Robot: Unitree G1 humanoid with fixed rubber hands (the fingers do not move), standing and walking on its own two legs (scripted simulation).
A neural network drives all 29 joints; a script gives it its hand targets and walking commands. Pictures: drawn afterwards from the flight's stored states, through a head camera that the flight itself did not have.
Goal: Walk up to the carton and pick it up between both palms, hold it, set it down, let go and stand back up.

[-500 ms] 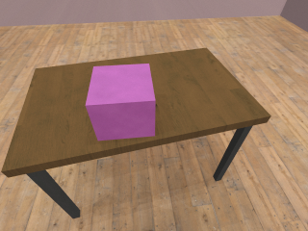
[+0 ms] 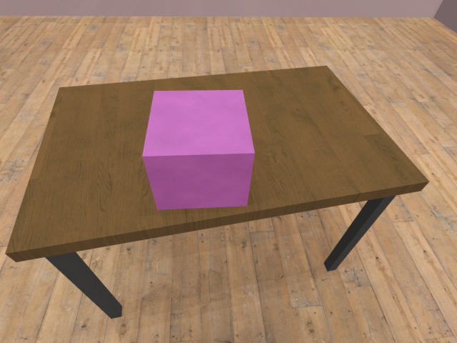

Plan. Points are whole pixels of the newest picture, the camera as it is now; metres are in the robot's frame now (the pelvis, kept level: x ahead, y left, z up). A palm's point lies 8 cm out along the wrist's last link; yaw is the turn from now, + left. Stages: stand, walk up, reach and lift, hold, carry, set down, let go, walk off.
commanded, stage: walk up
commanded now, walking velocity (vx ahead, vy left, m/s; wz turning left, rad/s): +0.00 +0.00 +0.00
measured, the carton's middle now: (200, 148) +0.56 +0.11 -0.01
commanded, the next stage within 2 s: none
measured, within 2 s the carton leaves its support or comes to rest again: neither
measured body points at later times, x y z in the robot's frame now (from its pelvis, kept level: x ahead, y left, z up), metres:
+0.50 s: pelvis +0.04 +0.04 +0.01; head +0.06 +0.04 +0.46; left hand +0.02 +0.25 -0.16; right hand +0.01 -0.16 -0.16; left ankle +0.04 +0.13 -0.74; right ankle -0.01 -0.09 -0.74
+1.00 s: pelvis +0.11 +0.11 +0.00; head +0.14 +0.12 +0.45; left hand +0.09 +0.34 -0.16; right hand +0.14 -0.10 -0.16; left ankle +0.15 +0.22 -0.74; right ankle +0.05 +0.01 -0.71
